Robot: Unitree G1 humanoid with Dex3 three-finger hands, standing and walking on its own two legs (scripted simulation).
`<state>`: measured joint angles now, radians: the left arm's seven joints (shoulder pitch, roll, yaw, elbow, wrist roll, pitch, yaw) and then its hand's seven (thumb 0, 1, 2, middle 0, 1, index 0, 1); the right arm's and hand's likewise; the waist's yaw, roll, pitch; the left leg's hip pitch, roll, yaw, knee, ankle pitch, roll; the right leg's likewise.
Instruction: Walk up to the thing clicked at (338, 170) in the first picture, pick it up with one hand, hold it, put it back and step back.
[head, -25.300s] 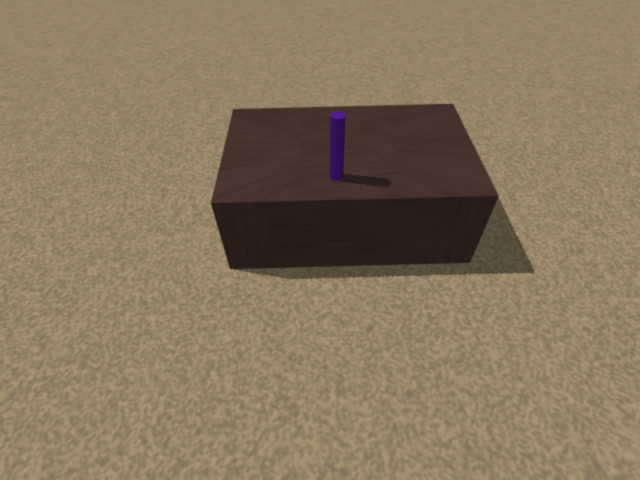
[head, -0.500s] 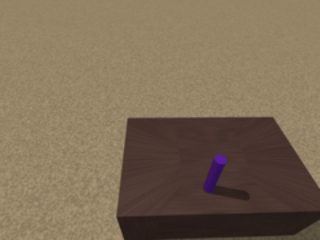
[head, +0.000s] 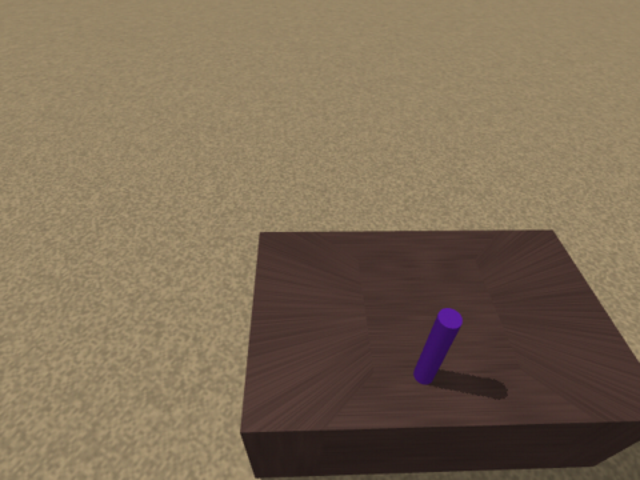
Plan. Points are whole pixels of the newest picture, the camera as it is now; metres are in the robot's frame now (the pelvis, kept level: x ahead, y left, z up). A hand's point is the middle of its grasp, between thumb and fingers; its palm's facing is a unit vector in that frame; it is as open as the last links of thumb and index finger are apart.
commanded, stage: home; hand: right
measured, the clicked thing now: (435, 349) +0.47 -0.25 -0.30
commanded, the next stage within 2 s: stand in 0.14 s
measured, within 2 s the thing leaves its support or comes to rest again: neither
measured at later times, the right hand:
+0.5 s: hand out of the picture +0.09 -0.25 -0.15, palm faces -0.02 +0.93 -0.37, open 14.1 cm
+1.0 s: hand out of the picture +0.10 -0.25 -0.15, palm faces -0.02 +0.93 -0.36, open 7.4 cm
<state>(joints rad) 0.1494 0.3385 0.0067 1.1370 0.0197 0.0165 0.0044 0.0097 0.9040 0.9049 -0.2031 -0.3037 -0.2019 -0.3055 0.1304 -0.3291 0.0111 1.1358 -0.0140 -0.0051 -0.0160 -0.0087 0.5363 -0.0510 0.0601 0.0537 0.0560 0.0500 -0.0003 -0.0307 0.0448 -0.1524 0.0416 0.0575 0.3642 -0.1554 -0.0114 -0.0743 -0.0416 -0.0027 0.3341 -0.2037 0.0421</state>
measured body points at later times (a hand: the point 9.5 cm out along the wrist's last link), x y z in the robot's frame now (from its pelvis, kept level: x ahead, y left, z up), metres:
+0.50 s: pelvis +0.01 +0.01 +0.00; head +0.02 +0.02 +0.45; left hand +0.08 +0.30 -0.14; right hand +0.09 -0.30 -0.12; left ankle +0.03 +0.12 -0.75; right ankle -0.01 -0.15 -0.75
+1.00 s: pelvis +0.02 +0.00 +0.00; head +0.02 +0.01 +0.45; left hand +0.08 +0.30 -0.14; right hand +0.10 -0.30 -0.13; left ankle +0.03 +0.12 -0.75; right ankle -0.01 -0.15 -0.75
